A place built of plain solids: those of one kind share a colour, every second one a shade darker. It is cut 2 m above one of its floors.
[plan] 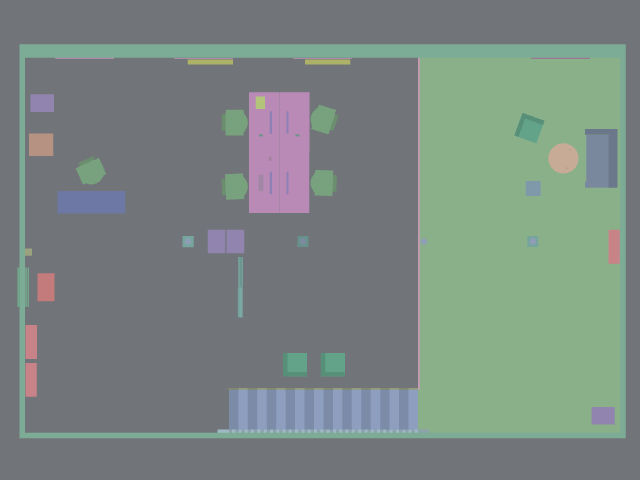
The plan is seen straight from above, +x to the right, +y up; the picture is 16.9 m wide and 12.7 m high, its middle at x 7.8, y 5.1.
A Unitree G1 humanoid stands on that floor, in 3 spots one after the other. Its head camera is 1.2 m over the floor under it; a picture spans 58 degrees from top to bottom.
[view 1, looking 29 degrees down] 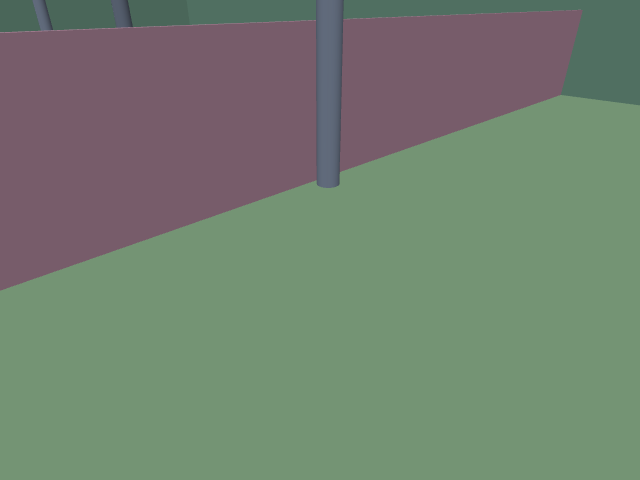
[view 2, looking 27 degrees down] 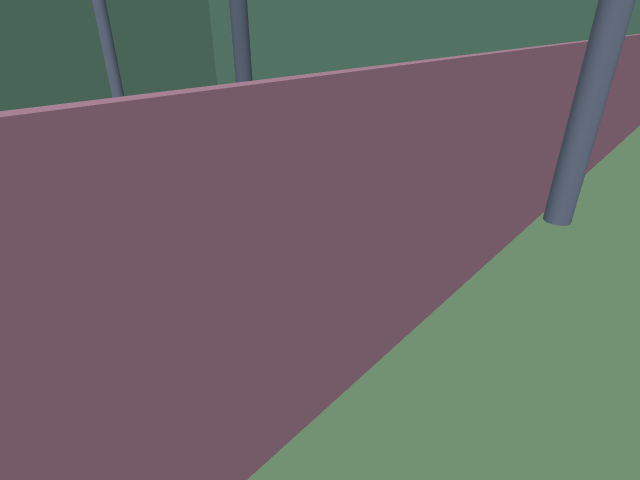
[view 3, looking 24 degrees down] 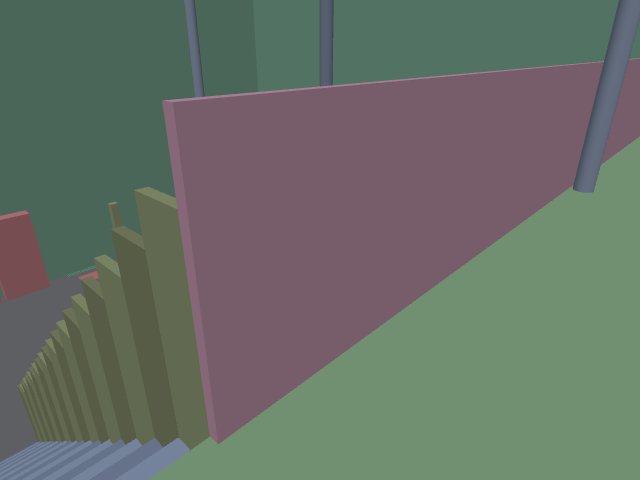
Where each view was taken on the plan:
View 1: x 12.69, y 2.91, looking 136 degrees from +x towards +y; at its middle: gallery_level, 2.48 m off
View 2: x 11.14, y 2.04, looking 132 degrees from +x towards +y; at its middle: gallery_guard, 1.18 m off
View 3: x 11.39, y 0.61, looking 133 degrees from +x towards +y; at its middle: gallery_guard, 1.53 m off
